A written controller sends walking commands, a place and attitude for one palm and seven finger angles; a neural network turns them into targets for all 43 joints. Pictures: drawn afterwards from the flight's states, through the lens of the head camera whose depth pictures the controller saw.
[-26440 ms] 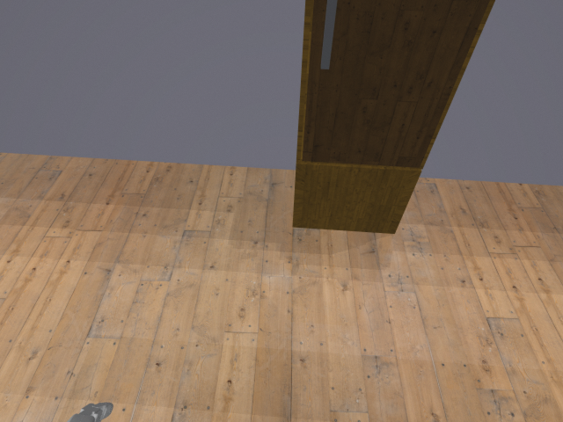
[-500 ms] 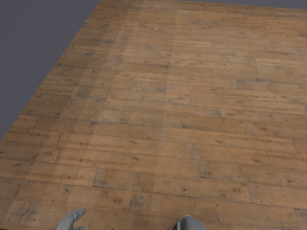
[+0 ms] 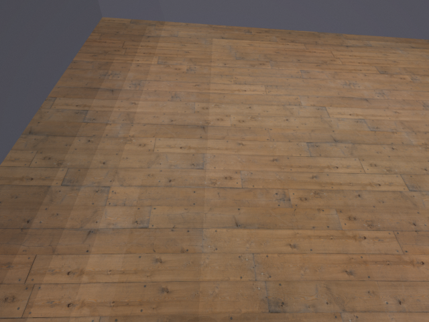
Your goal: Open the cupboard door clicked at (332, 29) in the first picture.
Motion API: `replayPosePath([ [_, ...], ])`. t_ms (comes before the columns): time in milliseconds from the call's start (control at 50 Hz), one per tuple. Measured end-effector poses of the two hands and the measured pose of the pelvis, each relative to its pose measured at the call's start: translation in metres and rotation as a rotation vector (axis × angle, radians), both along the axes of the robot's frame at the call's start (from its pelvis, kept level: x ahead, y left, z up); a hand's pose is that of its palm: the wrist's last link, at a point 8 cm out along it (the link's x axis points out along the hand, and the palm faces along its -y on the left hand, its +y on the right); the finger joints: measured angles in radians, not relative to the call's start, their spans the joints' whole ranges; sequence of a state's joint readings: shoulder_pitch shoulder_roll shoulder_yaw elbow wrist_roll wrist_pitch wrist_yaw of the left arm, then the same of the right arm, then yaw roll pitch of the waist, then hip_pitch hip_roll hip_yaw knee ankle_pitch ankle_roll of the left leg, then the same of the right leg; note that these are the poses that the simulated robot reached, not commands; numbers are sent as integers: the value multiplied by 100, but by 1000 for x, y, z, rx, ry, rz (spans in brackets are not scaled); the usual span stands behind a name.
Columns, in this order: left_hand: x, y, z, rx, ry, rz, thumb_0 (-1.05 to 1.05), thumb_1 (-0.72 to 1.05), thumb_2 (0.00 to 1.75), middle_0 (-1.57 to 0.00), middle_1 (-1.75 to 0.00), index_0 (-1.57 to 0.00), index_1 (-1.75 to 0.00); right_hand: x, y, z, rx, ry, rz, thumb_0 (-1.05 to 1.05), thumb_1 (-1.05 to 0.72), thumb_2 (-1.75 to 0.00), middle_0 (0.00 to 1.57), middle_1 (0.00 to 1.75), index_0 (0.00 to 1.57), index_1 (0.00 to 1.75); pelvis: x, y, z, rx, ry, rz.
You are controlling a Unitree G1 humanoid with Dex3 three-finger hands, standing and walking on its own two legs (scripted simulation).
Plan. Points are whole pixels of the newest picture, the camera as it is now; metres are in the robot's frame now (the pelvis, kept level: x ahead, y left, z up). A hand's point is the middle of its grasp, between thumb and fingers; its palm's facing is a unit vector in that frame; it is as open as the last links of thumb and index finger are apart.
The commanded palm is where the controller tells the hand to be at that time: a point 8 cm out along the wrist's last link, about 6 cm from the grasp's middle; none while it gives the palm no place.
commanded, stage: walk to a spot facing it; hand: left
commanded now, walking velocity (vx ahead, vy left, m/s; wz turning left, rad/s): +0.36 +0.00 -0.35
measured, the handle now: out of the picture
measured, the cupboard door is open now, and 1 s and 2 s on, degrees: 38 38 38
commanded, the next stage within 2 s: turn to face it in 0.20 s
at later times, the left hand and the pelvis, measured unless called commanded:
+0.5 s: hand (164, 249) +0.30 +0.13 -0.16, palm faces -0.04 -0.98 -0.21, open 7.2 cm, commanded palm none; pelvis +0.23 -0.05 +0.02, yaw -3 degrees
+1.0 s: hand (164, 202) +0.42 +0.15 -0.15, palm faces +0.24 -0.94 -0.25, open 7.4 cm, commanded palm none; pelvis +0.34 -0.08 +0.00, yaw +14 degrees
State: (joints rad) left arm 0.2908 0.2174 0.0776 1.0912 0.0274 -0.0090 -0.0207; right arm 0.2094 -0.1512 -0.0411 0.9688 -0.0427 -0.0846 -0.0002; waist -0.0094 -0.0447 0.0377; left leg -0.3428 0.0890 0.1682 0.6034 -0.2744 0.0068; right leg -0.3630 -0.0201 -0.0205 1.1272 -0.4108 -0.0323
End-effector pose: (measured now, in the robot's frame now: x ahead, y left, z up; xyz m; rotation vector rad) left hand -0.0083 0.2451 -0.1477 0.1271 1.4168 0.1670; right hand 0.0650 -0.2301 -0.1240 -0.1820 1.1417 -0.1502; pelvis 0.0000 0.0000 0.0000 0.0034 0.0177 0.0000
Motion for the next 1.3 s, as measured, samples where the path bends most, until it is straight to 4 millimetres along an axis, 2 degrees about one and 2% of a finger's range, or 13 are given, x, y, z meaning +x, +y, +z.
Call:
replayPosePath([
  [140,126,-19,22,-18,-116,-81,1,91,90,-19,-30,-20,-30,-3,-8,-1,23,173,-92,-1,-93,-90,21,30,21,30,67,-5,14,6,11,-51],
  [260,241,-51,15,4,-234,-171,1,91,90,-20,-30,-20,-30,-9,-29,-26,68,349,-185,0,-92,-90,20,30,21,30,133,-34,-6,22,-10,-77],
  [300,264,-59,15,15,-264,-162,1,91,90,-20,-30,-20,-30,4,-37,-29,73,389,-197,0,-91,-90,20,30,20,30,149,-41,-8,15,-21,-81],
  [340,276,-65,19,21,-255,-154,1,91,90,-20,-30,-20,-30,30,-45,-25,65,378,-202,0,-91,-90,20,30,20,30,166,-45,-3,11,-23,-85],
  [500,303,-66,24,27,-149,-116,0,94,90,-20,-30,-20,-30,170,-49,-4,59,190,-152,0,-91,-90,20,30,20,30,234,-53,15,4,-6,-44],
  [660,326,-53,-14,-20,-89,12,1,92,90,-20,-30,-20,-30,284,-42,-13,-15,115,-13,0,-92,-90,20,30,20,30,298,-33,-10,-24,-22,39],
  [720,341,-45,-14,-8,-89,36,1,91,90,-20,-30,-20,-30,309,-40,-11,-34,101,18,0,-92,-90,20,30,20,30,308,-32,-9,-17,-13,65],
  [840,382,-39,10,25,-190,86,1,91,90,-20,-30,-20,-30,341,-44,-1,-36,116,93,0,-91,-90,20,30,21,30,323,-40,4,-27,10,129],
  [980,408,-49,32,94,-274,128,1,91,90,-20,-30,-20,-30,377,-72,-4,-19,125,152,0,-90,-90,21,30,21,30,340,-69,7,-34,19,226],
  [1060,401,-62,36,150,-293,169,1,90,90,-20,-30,-20,-30,407,-95,-15,-16,127,194,0,-90,-90,21,30,21,30,352,-90,0,-4,17,282],
  [1140,377,-77,42,157,-236,234,1,90,90,-20,-30,-20,-30,442,-103,-6,-26,120,254,0,-90,-90,20,30,20,30,363,-98,8,25,8,343],
  [1220,350,-92,39,133,-173,300,1,90,90,-20,-30,-20,-30,479,-94,4,-32,96,332,0,-91,-90,20,30,20,30,372,-102,14,46,8,400],
  [1300,319,-102,29,103,-118,381,1,90,90,-20,-30,-20,-30,516,-68,8,-40,63,435,0,-91,-90,20,30,20,30,377,-98,11,45,8,460],
])
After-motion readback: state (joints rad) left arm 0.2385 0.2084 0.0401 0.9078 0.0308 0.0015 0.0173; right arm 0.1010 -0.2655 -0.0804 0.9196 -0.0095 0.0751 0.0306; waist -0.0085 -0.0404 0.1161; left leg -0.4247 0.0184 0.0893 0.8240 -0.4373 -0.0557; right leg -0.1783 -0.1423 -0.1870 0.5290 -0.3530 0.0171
